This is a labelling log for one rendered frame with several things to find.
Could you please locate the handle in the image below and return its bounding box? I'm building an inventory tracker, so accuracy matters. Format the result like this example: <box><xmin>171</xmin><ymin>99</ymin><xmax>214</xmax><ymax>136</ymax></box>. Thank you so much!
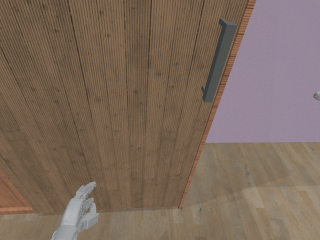
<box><xmin>201</xmin><ymin>18</ymin><xmax>237</xmax><ymax>103</ymax></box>

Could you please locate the robot left forearm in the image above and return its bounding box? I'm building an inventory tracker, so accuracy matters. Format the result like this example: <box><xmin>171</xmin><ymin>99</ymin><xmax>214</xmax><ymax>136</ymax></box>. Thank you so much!
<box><xmin>50</xmin><ymin>224</ymin><xmax>79</xmax><ymax>240</ymax></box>

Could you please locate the robot left hand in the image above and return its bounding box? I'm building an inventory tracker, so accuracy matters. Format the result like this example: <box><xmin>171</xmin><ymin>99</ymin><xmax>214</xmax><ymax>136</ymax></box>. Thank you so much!
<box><xmin>60</xmin><ymin>181</ymin><xmax>99</xmax><ymax>233</ymax></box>

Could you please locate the wardrobe door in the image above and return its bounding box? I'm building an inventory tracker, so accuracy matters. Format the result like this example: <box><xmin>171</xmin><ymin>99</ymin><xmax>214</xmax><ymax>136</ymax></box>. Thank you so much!
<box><xmin>0</xmin><ymin>0</ymin><xmax>248</xmax><ymax>213</ymax></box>
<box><xmin>0</xmin><ymin>170</ymin><xmax>30</xmax><ymax>208</ymax></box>

